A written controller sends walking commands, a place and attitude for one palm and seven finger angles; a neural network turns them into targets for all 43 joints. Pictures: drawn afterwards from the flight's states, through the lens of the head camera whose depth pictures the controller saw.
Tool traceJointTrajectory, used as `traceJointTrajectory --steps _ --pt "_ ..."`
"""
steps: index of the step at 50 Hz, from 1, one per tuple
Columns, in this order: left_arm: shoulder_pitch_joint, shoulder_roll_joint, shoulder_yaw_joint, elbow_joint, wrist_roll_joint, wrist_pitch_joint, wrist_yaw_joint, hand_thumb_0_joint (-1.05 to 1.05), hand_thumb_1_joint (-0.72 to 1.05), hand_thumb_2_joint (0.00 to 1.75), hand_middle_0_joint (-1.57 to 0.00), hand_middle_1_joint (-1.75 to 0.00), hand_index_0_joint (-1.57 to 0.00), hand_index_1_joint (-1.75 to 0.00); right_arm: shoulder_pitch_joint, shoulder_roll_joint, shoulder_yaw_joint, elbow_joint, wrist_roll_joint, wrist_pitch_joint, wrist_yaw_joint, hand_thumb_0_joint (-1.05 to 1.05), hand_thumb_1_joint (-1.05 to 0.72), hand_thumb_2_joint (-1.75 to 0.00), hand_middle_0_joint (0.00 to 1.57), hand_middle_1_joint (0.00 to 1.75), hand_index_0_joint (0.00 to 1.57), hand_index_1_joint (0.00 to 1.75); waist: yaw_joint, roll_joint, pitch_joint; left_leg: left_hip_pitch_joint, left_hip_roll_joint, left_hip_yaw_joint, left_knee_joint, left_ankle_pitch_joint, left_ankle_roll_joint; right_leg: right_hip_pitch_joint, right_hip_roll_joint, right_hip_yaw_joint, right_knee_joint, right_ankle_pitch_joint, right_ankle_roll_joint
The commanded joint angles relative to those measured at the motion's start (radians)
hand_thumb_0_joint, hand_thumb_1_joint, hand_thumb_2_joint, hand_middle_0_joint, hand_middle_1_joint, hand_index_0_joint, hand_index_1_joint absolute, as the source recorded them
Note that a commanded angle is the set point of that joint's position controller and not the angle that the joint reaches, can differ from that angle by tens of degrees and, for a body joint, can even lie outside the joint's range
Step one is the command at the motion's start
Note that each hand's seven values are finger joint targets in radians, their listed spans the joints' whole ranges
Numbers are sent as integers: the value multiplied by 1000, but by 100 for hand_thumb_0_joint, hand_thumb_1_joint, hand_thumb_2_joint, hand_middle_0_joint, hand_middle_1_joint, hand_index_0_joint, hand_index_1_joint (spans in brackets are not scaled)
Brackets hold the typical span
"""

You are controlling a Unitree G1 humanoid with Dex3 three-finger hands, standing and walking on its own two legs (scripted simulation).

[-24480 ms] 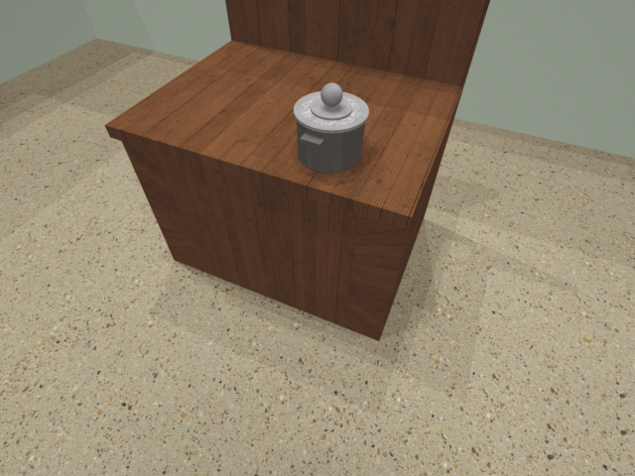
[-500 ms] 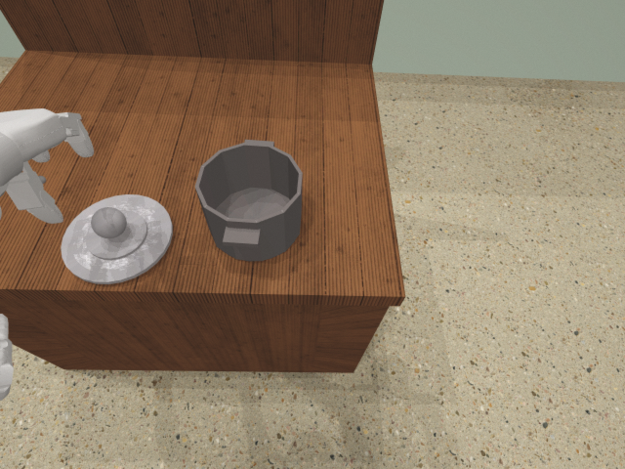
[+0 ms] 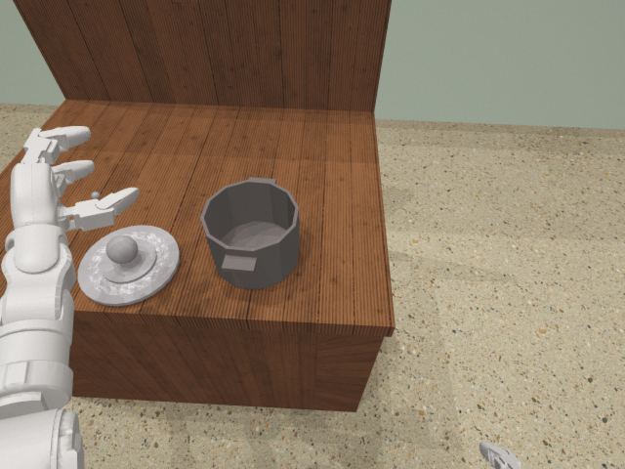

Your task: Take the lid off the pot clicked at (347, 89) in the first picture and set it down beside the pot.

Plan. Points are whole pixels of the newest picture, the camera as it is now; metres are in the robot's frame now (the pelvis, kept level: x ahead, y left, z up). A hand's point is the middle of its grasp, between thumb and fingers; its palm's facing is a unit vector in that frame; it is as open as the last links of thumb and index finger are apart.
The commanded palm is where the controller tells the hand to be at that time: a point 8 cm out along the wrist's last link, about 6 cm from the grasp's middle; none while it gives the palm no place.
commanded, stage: draw the hand back to the body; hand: left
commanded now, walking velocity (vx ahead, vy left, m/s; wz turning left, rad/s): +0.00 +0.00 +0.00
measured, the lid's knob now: (122, 249) +0.48 +0.36 -0.07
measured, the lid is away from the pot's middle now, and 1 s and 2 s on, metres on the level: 0.24 0.24 0.24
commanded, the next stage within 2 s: step back with the hand held close in 1.38 s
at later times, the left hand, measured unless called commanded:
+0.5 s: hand (94, 256) +0.31 +0.24 +0.15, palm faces +0.45 -0.84 -0.29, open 8.1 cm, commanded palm +0.25 +0.28 +0.17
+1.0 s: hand (69, 351) +0.20 +0.22 +0.15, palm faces +0.42 -0.85 -0.32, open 7.4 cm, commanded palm +0.14 +0.26 +0.17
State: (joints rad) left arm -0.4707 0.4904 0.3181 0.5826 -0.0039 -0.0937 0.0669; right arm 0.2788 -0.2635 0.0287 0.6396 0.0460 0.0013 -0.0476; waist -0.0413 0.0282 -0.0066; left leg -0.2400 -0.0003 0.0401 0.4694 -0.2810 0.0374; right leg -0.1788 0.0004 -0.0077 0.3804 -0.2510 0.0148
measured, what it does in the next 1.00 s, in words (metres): stands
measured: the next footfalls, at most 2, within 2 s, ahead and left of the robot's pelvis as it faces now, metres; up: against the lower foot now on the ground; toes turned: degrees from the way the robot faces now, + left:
none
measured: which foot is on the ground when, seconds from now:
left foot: down 0.00-1.00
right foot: down 0.00-1.00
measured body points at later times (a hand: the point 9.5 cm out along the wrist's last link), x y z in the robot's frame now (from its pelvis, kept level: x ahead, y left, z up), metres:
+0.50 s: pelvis +0.00 -0.04 +0.00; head +0.00 -0.07 +0.45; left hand +0.28 +0.28 +0.17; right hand +0.17 -0.28 -0.10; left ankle -0.02 +0.09 -0.74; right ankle -0.04 -0.14 -0.74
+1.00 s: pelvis -0.02 -0.03 +0.00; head -0.04 -0.06 +0.45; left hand +0.17 +0.26 +0.17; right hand +0.17 -0.26 -0.08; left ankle -0.02 +0.09 -0.74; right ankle -0.04 -0.14 -0.74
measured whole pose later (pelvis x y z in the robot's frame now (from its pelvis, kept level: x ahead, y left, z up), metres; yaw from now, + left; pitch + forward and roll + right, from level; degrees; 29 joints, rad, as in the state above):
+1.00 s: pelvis -0.02 -0.03 +0.00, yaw +1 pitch -5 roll -1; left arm 0.29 0.32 0.29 -0.21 -0.10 -0.10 0.09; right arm 0.17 -0.24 0.02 0.67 0.02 -0.11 -0.06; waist 0.04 0.08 0.02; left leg -0.09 0.03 0.01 0.40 -0.23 -0.01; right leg -0.04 0.03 -0.03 0.35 -0.23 -0.03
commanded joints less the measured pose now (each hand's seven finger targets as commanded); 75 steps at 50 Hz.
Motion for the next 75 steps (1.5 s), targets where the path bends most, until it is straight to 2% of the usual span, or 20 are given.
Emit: traceJointTrajectory --steps 1,3,4,5,7,12,19,23,26,28,32,39,46,48,53,58,69,72,74,75 --pt "-275 274 83 -334 -27 -64 20 0 40 59 -25 -73 -25 -73 -34 -148 -64 -106 2 -48 -7 0 -90 -90 20 30 20 30 20 38 -284 204 53 -47 -21 485 -6 69 1 -33 5 410 -54" --pt "-238 260 81 -342 -29 -57 23 0 44 62 -25 -70 -25 -70 -37 -147 -65 -99 2 -52 -9 0 -90 -90 20 30 20 30 19 47 -282 216 43 -34 -26 480 -2 73 6 -27 -2 427 -51" --pt "-212 248 79 -344 -34 -52 25 0 46 63 -24 -68 -24 -68 -43 -144 -64 -96 4 -53 -9 0 -90 -90 20 30 20 30 19 12 -268 203 41 -31 -29 457 0 80 6 -30 -2 428 -49" --pt "-233 249 75 -414 -35 -57 26 0 48 64 -24 -66 -24 -66 -58 -143 -64 -101 6 -60 -9 0 -90 -90 20 30 20 30 21 49 -276 216 38 -28 -31 449 2 82 2 -25 -5 431 -49" --pt "-165 237 81 -379 -41 -49 29 0 52 67 -24 -63 -24 -63 -64 -142 -63 -93 5 -61 -13 0 -90 -90 20 30 20 30 19 11 -242 194 28 -19 -39 411 6 87 8 -23 -14 427 -45" --pt "-90 240 104 -490 -52 -56 36 0 62 73 -23 -54 -23 -54 -103 -129 -58 -98 5 -79 -16 0 -90 -90 20 30 20 30 34 46 -245 198 14 -11 -50 375 8 126 1 -18 -21 445 -40" --pt "59 189 103 -539 -70 -49 34 0 76 81 -21 -42 -21 -42 -153 -116 -54 -105 5 -92 -20 0 -90 -90 20 30 20 30 44 -12 -183 191 11 2 -54 336 13 117 -3 -15 -31 452 -28" --pt "103 181 107 -666 -73 -64 36 0 84 86 -21 -35 -21 -35 -176 -103 -50 -117 2 -113 -18 0 -90 -90 20 30 20 30 54 58 -197 227 9 -4 -62 343 11 120 -3 -16 -38 432 -32" --pt "195 166 120 -661 -80 -59 36 0 90 90 -20 -30 -20 -30 -187 -102 -50 -113 -1 -116 -20 0 -90 -90 20 30 20 30 59 4 -166 221 10 0 -60 338 12 115 -3 -16 -46 438 -28" --pt "228 155 122 -674 -86 -57 34 0 90 90 -20 -30 -20 -30 -194 -99 -48 -117 -2 -118 -20 0 -90 -90 20 30 20 30 61 -18 -151 212 11 -2 -70 315 11 110 -3 -16 -50 411 -26" --pt "278 122 100 -802 -88 -71 32 0 90 90 -20 -30 -20 -30 -219 -89 -46 -129 -5 -134 -20 0 -90 -90 20 30 20 30 64 42 -152 241 12 -1 -75 310 10 103 -4 -16 -62 383 -29" --pt "439 87 107 -867 -94 -69 34 0 90 90 -20 -30 -20 -30 -238 -81 -46 -131 -12 -147 -23 0 -90 -90 20 30 20 30 74 4 -104 233 18 -5 -89 267 7 83 -2 -19 -83 312 -29" --pt "576 45 72 -1020 -88 -81 30 0 90 90 -20 -30 -20 -30 -252 -74 -44 -141 -20 -166 -19 0 -90 -90 20 30 20 30 78 44 -100 238 21 -16 -97 254 3 80 -4 -20 -90 274 -33" --pt "629 42 82 -1015 -90 -79 32 0 90 90 -20 -30 -20 -30 -253 -73 -44 -140 -23 -166 -20 0 -90 -90 20 30 20 30 82 7 -80 224 24 -18 -101 231 3 71 -4 -20 -96 242 -32" --pt "730 45 89 -1120 -85 -86 35 0 90 90 -20 -30 -20 -30 -262 -69 -44 -151 -28 -177 -21 0 -90 -90 20 30 20 30 90 49 -65 215 28 -27 -108 197 -1 61 -5 -19 -102 188 -36" --pt "875 10 66 -1179 -83 -83 33 0 90 90 -20 -30 -20 -30 -261 -65 -43 -158 -31 -187 -17 0 -90 -90 20 30 20 30 93 36 -35 189 31 -36 -109 174 -5 45 -5 -20 -102 153 -38" --pt "901 -18 43 -1238 -72 -74 46 0 90 90 -20 -30 -20 -30 -261 -61 -42 -159 -36 -203 -31 0 -90 -90 20 30 20 30 88 19 -8 179 32 -53 -114 112 -5 21 -3 -20 -107 73 -40" --pt "915 -18 37 -1272 -68 -72 48 0 90 90 -20 -30 -20 -30 -259 -60 -39 -161 -37 -207 -26 0 -90 -90 20 30 20 30 90 61 -25 173 31 -59 -120 127 -12 40 -2 -22 -91 92 -43" --pt "917 -7 54 -1243 -68 -66 52 0 90 90 -20 -30 -20 -30 -257 -60 -39 -155 -39 -204 -27 0 -90 -90 20 30 20 30 92 34 -13 166 32 -60 -122 123 -10 39 -2 -22 -96 89 -43" --pt "729 186 251 -1384 -72 -122 60 0 90 90 -20 -30 -20 -30 -230 -76 -43 -194 -32 -181 -23 0 -90 -90 20 30 20 30 85 7 69 85 45 -67 -92 27 16 -40 -47 99 -140 121 -36"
